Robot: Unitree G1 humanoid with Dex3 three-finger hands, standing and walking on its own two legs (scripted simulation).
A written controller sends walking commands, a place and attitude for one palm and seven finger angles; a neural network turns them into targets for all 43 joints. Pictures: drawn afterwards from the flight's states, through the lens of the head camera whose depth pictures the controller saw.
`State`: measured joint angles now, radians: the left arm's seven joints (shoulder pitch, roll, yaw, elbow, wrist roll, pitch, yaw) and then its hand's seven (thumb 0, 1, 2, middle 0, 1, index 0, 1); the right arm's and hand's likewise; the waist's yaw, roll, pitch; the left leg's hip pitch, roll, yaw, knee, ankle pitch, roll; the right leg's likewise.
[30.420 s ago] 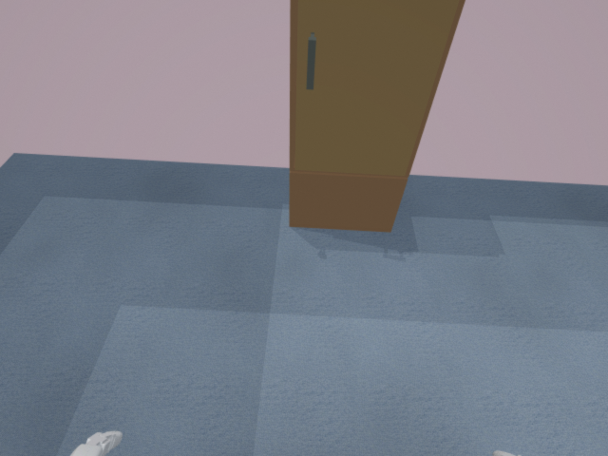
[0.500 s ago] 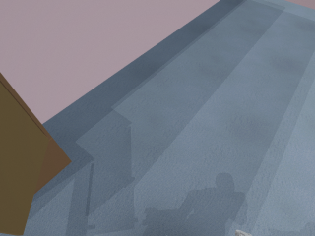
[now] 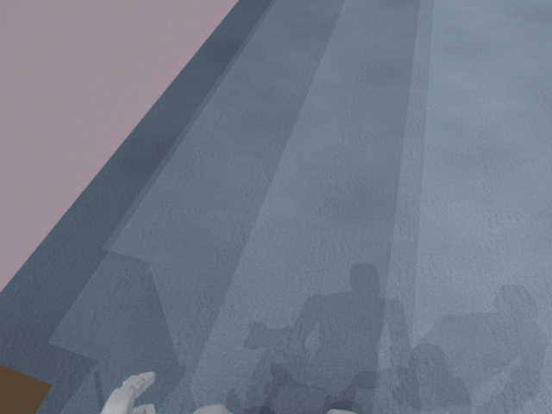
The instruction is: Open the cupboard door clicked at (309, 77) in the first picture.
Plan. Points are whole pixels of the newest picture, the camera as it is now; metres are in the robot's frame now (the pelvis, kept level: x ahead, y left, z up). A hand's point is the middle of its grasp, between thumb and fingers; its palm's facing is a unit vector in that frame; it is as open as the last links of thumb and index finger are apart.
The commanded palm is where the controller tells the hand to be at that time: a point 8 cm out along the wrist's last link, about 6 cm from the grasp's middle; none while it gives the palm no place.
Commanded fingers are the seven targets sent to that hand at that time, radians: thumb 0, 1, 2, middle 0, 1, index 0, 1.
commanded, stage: walk to a spot facing it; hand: left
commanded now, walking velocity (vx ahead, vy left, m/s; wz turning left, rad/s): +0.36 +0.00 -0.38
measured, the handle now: out of the picture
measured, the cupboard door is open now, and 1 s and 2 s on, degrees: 43 43 43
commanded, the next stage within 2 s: turn to face it in 0.90 s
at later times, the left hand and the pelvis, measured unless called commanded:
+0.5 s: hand (180, 329) +0.27 +0.20 -0.17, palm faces -0.14 -0.98 -0.17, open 7.4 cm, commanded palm none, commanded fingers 0.00 0.90 0.90 -0.20 -0.30 -0.20 -0.30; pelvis +0.23 +0.01 +0.01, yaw -12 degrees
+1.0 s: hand (277, 192) +0.58 +0.02 -0.14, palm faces -0.31 -0.92 -0.22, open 7.1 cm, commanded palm none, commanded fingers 0.00 0.90 0.90 -0.20 -0.30 -0.20 -0.30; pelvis +0.43 -0.12 +0.02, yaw -21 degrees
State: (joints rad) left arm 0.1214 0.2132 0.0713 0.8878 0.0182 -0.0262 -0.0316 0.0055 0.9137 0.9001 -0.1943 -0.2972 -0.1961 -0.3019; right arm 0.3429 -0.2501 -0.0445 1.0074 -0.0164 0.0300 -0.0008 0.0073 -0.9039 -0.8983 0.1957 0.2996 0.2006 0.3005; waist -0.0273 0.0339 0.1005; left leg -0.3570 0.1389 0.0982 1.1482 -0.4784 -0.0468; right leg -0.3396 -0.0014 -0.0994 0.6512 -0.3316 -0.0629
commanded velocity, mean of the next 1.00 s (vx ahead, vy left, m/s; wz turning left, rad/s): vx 0.33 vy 0.00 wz -0.23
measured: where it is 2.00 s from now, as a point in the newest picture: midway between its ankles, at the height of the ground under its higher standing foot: (342, 294)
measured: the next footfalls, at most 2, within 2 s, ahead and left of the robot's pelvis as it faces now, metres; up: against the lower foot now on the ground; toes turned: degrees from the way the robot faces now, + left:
left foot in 0.36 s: +0.32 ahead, +0.11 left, +0.00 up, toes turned -2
right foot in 0.82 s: +0.46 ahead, -0.20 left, +0.00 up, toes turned -27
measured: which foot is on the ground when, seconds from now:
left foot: up 0.00-0.34, down 0.36-0.84, up 0.86-1.00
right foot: down 0.00-0.36, up 0.38-0.80, down 0.82-1.00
